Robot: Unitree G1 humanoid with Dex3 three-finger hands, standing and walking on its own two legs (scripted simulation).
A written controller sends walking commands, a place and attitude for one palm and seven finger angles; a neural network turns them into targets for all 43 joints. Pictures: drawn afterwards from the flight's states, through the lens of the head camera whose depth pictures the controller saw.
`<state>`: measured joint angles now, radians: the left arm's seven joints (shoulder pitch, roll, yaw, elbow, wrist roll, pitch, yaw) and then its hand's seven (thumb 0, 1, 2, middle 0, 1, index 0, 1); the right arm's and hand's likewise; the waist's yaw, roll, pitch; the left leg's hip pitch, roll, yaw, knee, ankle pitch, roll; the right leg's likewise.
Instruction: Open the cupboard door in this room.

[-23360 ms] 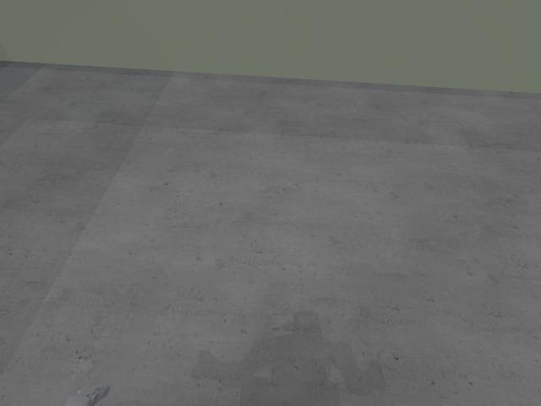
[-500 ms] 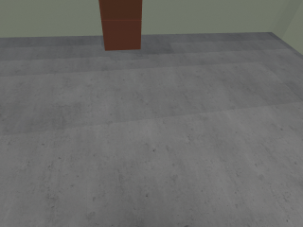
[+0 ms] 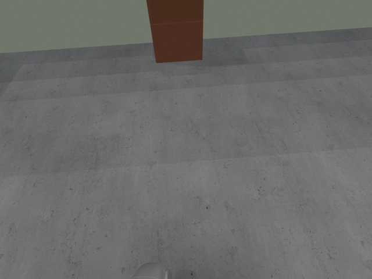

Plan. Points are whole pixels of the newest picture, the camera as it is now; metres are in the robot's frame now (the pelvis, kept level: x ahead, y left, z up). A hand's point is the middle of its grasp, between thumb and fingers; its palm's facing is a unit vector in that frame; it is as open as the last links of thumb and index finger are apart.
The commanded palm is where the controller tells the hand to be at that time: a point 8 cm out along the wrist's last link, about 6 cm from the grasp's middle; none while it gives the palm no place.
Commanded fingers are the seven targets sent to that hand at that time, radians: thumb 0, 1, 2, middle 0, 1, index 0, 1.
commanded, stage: turn or walk to find it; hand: left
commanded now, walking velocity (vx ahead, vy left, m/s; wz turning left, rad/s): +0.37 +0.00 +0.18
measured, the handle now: out of the picture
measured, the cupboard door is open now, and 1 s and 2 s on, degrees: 0 0 0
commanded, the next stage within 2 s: stand and wait in 1.86 s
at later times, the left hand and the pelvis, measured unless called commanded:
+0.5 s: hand (101, 256) +0.20 +0.24 -0.17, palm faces +0.11 -0.98 -0.14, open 7.4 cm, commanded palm none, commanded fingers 0.00 0.90 0.90 -0.20 -0.30 -0.20 -0.30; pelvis +0.21 +0.07 +0.01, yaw +3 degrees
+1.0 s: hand (143, 153) +0.52 +0.18 -0.16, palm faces +0.08 -0.97 -0.21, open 7.3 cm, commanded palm none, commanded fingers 0.00 0.90 0.90 -0.20 -0.30 -0.20 -0.30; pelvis +0.44 -0.01 +0.00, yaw +4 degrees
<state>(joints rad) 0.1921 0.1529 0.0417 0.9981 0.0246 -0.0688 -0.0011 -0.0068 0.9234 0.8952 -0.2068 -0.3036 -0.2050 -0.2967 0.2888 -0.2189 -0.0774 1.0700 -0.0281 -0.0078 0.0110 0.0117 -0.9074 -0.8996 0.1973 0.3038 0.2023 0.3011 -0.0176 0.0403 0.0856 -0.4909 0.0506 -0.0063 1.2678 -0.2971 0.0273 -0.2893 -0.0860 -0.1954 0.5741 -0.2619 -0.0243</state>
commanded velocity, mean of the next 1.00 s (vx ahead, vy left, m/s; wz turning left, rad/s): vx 0.38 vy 0.00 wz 0.07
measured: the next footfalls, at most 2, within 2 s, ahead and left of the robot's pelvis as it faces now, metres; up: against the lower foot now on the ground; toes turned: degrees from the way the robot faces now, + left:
left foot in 0.30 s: +0.26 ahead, +0.16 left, +0.00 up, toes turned +12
right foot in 0.86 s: +0.53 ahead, -0.09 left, +0.00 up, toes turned -7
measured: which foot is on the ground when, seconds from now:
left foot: up 0.00-0.28, down 0.30-0.86, up 0.88-1.00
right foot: down 0.00-0.30, up 0.32-0.84, down 0.86-1.00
